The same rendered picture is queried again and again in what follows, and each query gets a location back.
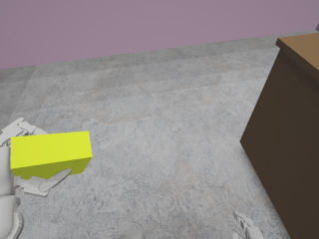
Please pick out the table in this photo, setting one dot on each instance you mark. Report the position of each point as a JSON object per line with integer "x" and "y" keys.
{"x": 281, "y": 138}

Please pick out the left robot thigh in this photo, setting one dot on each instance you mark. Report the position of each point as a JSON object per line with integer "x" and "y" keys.
{"x": 134, "y": 234}

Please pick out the left robot hand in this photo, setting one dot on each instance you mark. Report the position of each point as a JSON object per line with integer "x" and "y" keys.
{"x": 37, "y": 186}

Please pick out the robot left forearm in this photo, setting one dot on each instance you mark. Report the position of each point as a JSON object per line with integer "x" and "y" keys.
{"x": 11, "y": 220}

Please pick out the sponge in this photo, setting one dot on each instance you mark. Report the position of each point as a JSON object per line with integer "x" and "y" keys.
{"x": 44, "y": 155}

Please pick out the right robot hand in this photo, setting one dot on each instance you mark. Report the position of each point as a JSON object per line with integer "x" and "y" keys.
{"x": 251, "y": 232}

